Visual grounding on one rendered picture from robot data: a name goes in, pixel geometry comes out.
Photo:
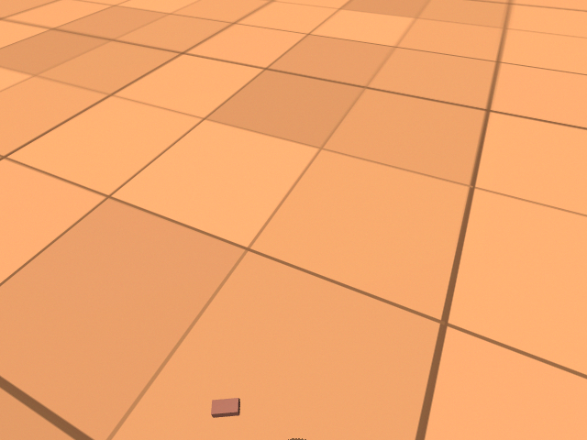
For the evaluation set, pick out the small box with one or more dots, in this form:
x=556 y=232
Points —
x=225 y=407

